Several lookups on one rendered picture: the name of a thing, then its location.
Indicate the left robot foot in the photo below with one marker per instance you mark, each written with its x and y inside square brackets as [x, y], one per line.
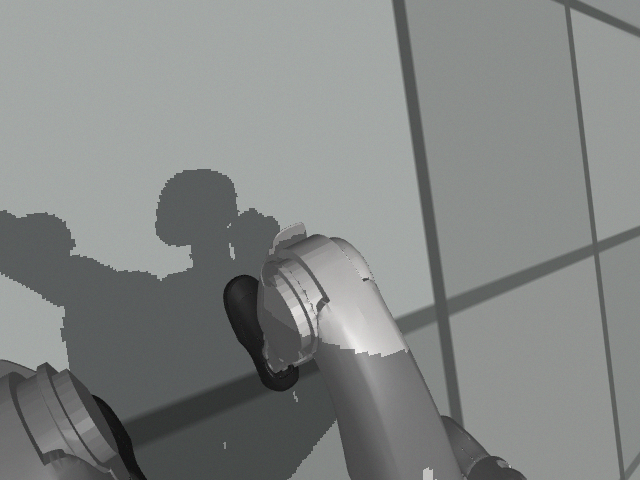
[122, 439]

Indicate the right robot arm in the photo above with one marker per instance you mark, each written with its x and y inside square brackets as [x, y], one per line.
[494, 468]

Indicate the right robot foot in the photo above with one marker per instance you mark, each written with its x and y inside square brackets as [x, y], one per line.
[240, 302]

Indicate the right robot hand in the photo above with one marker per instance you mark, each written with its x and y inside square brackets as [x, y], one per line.
[467, 449]

